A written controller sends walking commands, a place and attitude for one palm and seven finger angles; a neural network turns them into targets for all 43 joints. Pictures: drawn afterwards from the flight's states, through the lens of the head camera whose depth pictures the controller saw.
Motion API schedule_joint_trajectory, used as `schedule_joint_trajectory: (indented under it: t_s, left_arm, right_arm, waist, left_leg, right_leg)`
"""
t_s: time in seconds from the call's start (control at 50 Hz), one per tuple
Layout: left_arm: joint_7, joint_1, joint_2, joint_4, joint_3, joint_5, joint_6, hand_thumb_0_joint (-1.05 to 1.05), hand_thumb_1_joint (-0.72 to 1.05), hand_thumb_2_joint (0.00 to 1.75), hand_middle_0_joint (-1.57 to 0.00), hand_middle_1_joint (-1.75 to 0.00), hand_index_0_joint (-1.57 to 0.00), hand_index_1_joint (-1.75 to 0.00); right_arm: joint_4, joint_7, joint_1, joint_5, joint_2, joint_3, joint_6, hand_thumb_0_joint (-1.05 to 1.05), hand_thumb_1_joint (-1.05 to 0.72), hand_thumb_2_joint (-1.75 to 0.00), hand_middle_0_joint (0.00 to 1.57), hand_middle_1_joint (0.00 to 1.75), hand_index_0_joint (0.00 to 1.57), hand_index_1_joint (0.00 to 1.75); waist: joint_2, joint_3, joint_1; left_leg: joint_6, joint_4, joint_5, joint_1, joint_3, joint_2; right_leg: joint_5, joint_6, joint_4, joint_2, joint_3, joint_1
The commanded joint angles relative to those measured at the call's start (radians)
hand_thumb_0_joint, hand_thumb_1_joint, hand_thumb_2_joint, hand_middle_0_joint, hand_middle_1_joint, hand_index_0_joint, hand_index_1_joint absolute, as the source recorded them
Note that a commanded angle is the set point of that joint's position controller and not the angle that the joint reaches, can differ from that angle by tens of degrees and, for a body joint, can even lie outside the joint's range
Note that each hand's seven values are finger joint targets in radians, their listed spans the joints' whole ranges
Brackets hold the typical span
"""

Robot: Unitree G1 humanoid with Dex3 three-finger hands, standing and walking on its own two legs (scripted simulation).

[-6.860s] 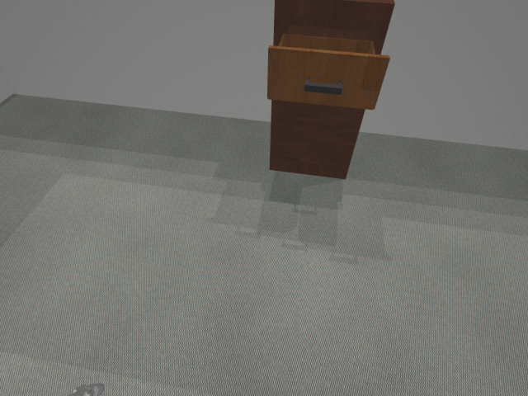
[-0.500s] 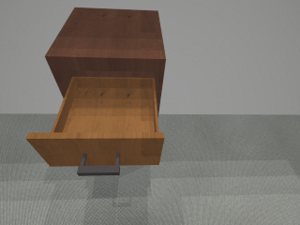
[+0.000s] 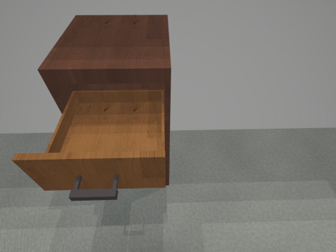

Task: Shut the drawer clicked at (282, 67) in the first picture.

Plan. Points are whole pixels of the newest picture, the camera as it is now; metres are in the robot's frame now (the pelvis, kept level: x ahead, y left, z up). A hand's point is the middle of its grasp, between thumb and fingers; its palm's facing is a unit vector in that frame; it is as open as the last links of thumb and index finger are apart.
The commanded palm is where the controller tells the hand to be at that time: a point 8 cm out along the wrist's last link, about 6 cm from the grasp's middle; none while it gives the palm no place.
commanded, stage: come to a stop and stand still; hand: left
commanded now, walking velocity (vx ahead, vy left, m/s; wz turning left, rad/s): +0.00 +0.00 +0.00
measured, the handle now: (95, 186) +0.29 +0.21 -0.05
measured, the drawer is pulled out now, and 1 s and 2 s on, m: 0.30 0.30 0.29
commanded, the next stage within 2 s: look again from close up in 0.48 s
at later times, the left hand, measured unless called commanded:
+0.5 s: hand out of the picture -0.02 +0.15 -0.18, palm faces +0.06 -0.98 -0.18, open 7.4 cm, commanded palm none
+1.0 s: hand out of the picture +0.04 +0.22 -0.18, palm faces -0.02 -0.98 -0.22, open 7.4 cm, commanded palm none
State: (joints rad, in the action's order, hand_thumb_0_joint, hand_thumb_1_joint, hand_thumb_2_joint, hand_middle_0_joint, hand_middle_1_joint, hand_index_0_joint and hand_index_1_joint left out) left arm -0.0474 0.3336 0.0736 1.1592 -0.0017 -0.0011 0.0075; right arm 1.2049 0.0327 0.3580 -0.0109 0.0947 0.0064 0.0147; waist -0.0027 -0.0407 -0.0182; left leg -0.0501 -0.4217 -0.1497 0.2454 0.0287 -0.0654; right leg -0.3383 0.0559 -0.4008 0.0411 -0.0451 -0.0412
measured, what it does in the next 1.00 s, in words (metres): stands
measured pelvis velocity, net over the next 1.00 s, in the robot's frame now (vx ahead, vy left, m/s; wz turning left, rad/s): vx -0.01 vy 0.04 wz -0.03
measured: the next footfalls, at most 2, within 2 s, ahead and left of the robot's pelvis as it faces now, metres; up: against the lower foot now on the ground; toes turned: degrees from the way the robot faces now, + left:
none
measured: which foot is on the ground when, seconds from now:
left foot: down 0.00-1.00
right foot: down 0.00-1.00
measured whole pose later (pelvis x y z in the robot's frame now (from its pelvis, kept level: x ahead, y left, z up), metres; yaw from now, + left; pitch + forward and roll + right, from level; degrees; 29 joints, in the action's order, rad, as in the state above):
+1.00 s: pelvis -0.01 +0.04 -0.01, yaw -2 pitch -1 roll +0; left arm -0.05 0.29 0.18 0.98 0.01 -0.02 0.00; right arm 1.02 0.02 0.28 -0.02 0.17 -0.01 0.00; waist 0.02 -0.01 0.00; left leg 0.04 -0.57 -0.24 0.31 0.06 0.00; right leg -0.39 0.00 -0.53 0.01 0.01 -0.12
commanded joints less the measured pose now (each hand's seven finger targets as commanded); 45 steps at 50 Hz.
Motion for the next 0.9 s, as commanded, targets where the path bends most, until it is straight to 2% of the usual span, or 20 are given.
schedule_joint_trajectory:
  t_s: [0.0, 0.14, 0.34, 0.48, 0.54, 0.56, 0.58, 0.6, 0.62, 0.64, 0.66, 0.68, 0.7, 0.72, 0.74, 0.76, 0.8, 0.82, 0.86, 0.88]
  left_arm:
    - [-0.008, 0.116, 0.100, -0.007, -0.019, -0.003, 0.010, 0.00, 0.90, 0.90, -0.20, -0.30, -0.20, -0.30]
    - [-0.012, 0.133, 0.100, -0.006, -0.021, -0.008, 0.007, 0.00, 0.90, 0.90, -0.20, -0.30, -0.20, -0.30]
    - [-0.009, 0.125, 0.122, -0.007, -0.018, -0.009, 0.004, 0.00, 0.90, 0.90, -0.20, -0.30, -0.20, -0.30]
    - [-0.007, 0.125, 0.137, -0.007, -0.019, -0.009, 0.005, 0.00, 0.90, 0.90, -0.20, -0.30, -0.20, -0.30]
    - [-0.006, 0.114, 0.142, -0.008, -0.019, -0.010, 0.003, 0.00, 0.90, 0.90, -0.20, -0.30, -0.20, -0.30]
    - [-0.040, 0.180, 0.173, -0.020, -0.013, -0.035, 0.061, 0.00, 0.90, 0.90, -0.20, -0.30, -0.20, -0.30]
    - [-0.035, 0.143, 0.216, -0.068, -0.029, -0.037, 0.068, 0.00, 0.90, 0.90, -0.20, -0.30, -0.20, -0.30]
    - [-0.033, 0.129, 0.203, -0.086, -0.022, -0.038, 0.070, 0.00, 0.90, 0.90, -0.20, -0.30, -0.20, -0.30]
    - [-0.030, 0.090, 0.225, -0.126, -0.026, -0.029, 0.068, 0.00, 0.90, 0.90, -0.20, -0.30, -0.20, -0.30]
    - [-0.027, 0.079, 0.229, -0.150, -0.023, -0.020, 0.069, 0.00, 0.90, 0.90, -0.20, -0.30, -0.20, -0.30]
    - [-0.026, 0.073, 0.219, -0.166, -0.024, -0.012, 0.063, 0.00, 0.90, 0.90, -0.20, -0.30, -0.20, -0.30]
    - [-0.025, 0.085, 0.199, -0.180, -0.023, -0.008, 0.053, 0.00, 0.90, 0.90, -0.20, -0.30, -0.20, -0.30]
    - [-0.026, 0.094, 0.174, -0.189, -0.023, -0.010, 0.040, 0.00, 0.90, 0.90, -0.20, -0.30, -0.20, -0.30]
    - [-0.023, 0.091, 0.154, -0.196, -0.014, -0.013, 0.023, 0.00, 0.90, 0.90, -0.20, -0.30, -0.20, -0.30]
    - [-0.020, 0.103, 0.149, -0.191, -0.010, -0.013, 0.014, 0.00, 0.90, 0.90, -0.20, -0.30, -0.20, -0.30]
    - [-0.017, 0.119, 0.153, -0.183, -0.009, -0.015, 0.009, 0.00, 0.90, 0.90, -0.20, -0.30, -0.20, -0.30]
    - [-0.015, 0.113, 0.178, -0.179, -0.003, -0.017, 0.007, 0.00, 0.90, 0.90, -0.20, -0.30, -0.20, -0.30]
    - [-0.012, 0.091, 0.186, -0.187, -0.002, -0.018, 0.004, 0.00, 0.90, 0.90, -0.20, -0.30, -0.20, -0.30]
    - [-0.012, 0.073, 0.191, -0.195, -0.005, -0.016, 0.001, 0.00, 0.90, 0.90, -0.20, -0.30, -0.20, -0.30]
    - [-0.010, 0.072, 0.187, -0.197, -0.002, -0.014, 0.001, 0.00, 0.90, 0.90, -0.20, -0.30, -0.20, -0.30]
  right_arm:
    - [-0.034, 0.015, 0.032, 0.003, 0.071, 0.014, -0.018, 0.00, -0.90, -0.90, 0.20, 0.30, 0.20, 0.30]
    - [-0.054, 0.020, -0.008, 0.005, 0.079, 0.014, -0.016, 0.00, -0.90, -0.90, 0.20, 0.30, 0.20, 0.30]
    - [-0.073, 0.021, -0.051, 0.005, 0.109, 0.008, -0.013, 0.00, -0.90, -0.90, 0.20, 0.30, 0.20, 0.30]
    - [-0.084, 0.020, -0.066, 0.005, 0.122, 0.005, -0.015, 0.00, -0.90, -0.90, 0.20, 0.30, 0.20, 0.30]
    - [-0.083, 0.019, -0.064, 0.005, 0.126, 0.004, -0.015, 0.00, -0.90, -0.90, 0.20, 0.30, 0.20, 0.30]
    - [-0.176, -0.001, -0.187, 0.007, 0.161, 0.009, -0.044, 0.00, -0.90, -0.90, 0.20, 0.30, 0.20, 0.30]
    - [-0.218, -0.009, -0.125, 0.004, 0.105, 0.010, -0.034, 0.00, -0.90, -0.90, 0.20, 0.30, 0.20, 0.30]
    - [-0.224, -0.005, -0.093, 0.000, 0.108, 0.016, -0.038, 0.00, -0.90, -0.90, 0.20, 0.30, 0.20, 0.30]
    - [-0.227, -0.008, -0.044, -0.003, 0.120, 0.019, -0.041, 0.00, -0.90, -0.90, 0.20, 0.30, 0.20, 0.30]
    - [-0.219, -0.007, 0.002, 0.001, 0.125, 0.019, -0.043, 0.00, -0.90, -0.90, 0.20, 0.30, 0.20, 0.30]
    - [-0.212, -0.004, 0.026, 0.000, 0.145, 0.023, -0.048, 0.00, -0.90, -0.90, 0.20, 0.30, 0.20, 0.30]
    - [-0.215, 0.002, 0.028, -0.002, 0.167, 0.026, -0.051, 0.00, -0.90, -0.90, 0.20, 0.30, 0.20, 0.30]
    - [-0.223, 0.008, 0.021, -0.002, 0.179, 0.027, -0.047, 0.00, -0.90, -0.90, 0.20, 0.30, 0.20, 0.30]
    - [-0.225, 0.012, -0.006, -0.003, 0.189, 0.024, -0.045, 0.00, -0.90, -0.90, 0.20, 0.30, 0.20, 0.30]
    - [-0.231, 0.013, -0.033, -0.002, 0.174, 0.014, -0.040, 0.00, -0.90, -0.90, 0.20, 0.30, 0.20, 0.30]
    - [-0.239, 0.011, -0.061, -0.001, 0.164, 0.009, -0.038, 0.00, -0.90, -0.90, 0.20, 0.30, 0.20, 0.30]
    - [-0.251, 0.005, -0.064, 0.001, 0.141, 0.001, -0.036, 0.00, -0.90, -0.90, 0.20, 0.30, 0.20, 0.30]
    - [-0.245, 0.002, -0.045, -0.002, 0.148, 0.001, -0.036, 0.00, -0.90, -0.90, 0.20, 0.30, 0.20, 0.30]
    - [-0.235, -0.001, -0.036, -0.003, 0.174, 0.005, -0.037, 0.00, -0.90, -0.90, 0.20, 0.30, 0.20, 0.30]
    - [-0.234, -0.003, -0.045, -0.003, 0.179, 0.006, -0.037, 0.00, -0.90, -0.90, 0.20, 0.30, 0.20, 0.30]
  waist:
    - [0.020, -0.046, 0.013]
    - [0.032, -0.056, 0.018]
    - [0.010, -0.055, 0.019]
    - [0.019, -0.034, 0.023]
    - [0.023, -0.050, 0.022]
    - [0.085, -0.088, 0.062]
    - [0.149, -0.059, 0.002]
    - [0.144, -0.017, -0.006]
    - [0.136, 0.088, -0.027]
    - [0.162, 0.157, -0.043]
    - [0.147, 0.175, -0.043]
    - [0.080, 0.165, -0.025]
    - [0.020, 0.102, -0.009]
    - [-0.110, 0.021, 0.012]
    - [-0.154, -0.026, 0.033]
    - [-0.137, -0.064, 0.048]
    - [-0.058, -0.089, 0.035]
    - [-0.093, -0.058, 0.027]
    - [0.001, 0.005, 0.025]
    - [0.006, -0.001, 0.029]
  left_leg:
    - [0.050, -0.011, 0.159, -0.092, -0.034, -0.034]
    - [0.054, -0.036, 0.188, -0.105, -0.021, -0.035]
    - [0.059, -0.018, 0.207, -0.143, -0.027, -0.040]
    - [0.061, -0.018, 0.229, -0.151, -0.024, -0.040]
    - [0.060, -0.004, 0.215, -0.143, -0.029, -0.041]
    - [0.040, -0.298, 0.160, -0.025, 0.054, -0.016]
    - [0.064, -0.327, -0.198, 0.122, 0.006, 0.045]
    - [0.077, -0.311, -0.251, 0.148, 0.022, 0.048]
    - [0.087, -0.234, -0.196, 0.101, 0.055, 0.061]
    - [0.094, -0.173, -0.093, 0.029, 0.055, 0.075]
    - [0.110, -0.143, 0.076, -0.040, 0.027, 0.047]
    - [0.131, -0.159, 0.251, -0.104, -0.021, -0.007]
    - [0.157, -0.148, 0.328, -0.091, -0.077, -0.060]
    - [0.178, -0.111, 0.367, -0.048, -0.118, -0.099]
    - [0.182, -0.081, 0.343, 0.011, -0.147, -0.105]
    - [0.168, -0.077, 0.262, 0.057, -0.146, -0.090]
    - [0.136, -0.081, 0.090, 0.077, -0.120, -0.038]
    - [0.131, -0.072, 0.127, 0.040, -0.115, -0.035]
    - [0.135, -0.059, 0.101, 0.014, -0.137, -0.048]
    - [0.134, -0.037, 0.032, 0.012, -0.139, -0.046]
  right_leg:
    - [0.347, -0.019, 0.099, -0.146, 0.096, -0.140]
    - [0.480, -0.036, 0.077, -0.145, 0.094, -0.131]
    - [0.447, -0.035, 0.084, -0.143, 0.093, -0.125]
    - [0.502, -0.039, 0.080, -0.148, 0.089, -0.095]
    - [0.451, -0.036, 0.086, -0.146, 0.084, -0.100]
    - [1.048, -0.133, 0.102, -0.216, 0.202, -0.194]
    - [1.250, -0.105, -0.004, -0.251, 0.181, -0.061]
    - [1.324, -0.039, -0.070, -0.240, 0.154, -0.014]
    - [1.349, 0.002, -0.153, -0.223, 0.133, 0.055]
    - [1.288, 0.009, -0.220, -0.197, 0.113, 0.063]
    - [1.144, 0.001, -0.264, -0.172, 0.105, 0.016]
    - [0.911, -0.010, -0.267, -0.148, 0.101, -0.081]
    - [0.610, -0.015, -0.231, -0.116, 0.093, -0.158]
    - [0.332, -0.023, -0.202, -0.077, 0.076, -0.201]
    - [0.142, -0.020, -0.147, -0.058, 0.063, -0.192]
    - [0.085, -0.010, -0.086, -0.058, 0.081, -0.187]
    - [0.140, 0.008, -0.020, -0.092, 0.142, -0.196]
    - [0.174, 0.003, -0.039, -0.094, 0.132, -0.188]
    - [0.094, -0.002, -0.056, -0.078, 0.112, -0.162]
    - [0.051, -0.003, -0.040, -0.085, 0.115, -0.174]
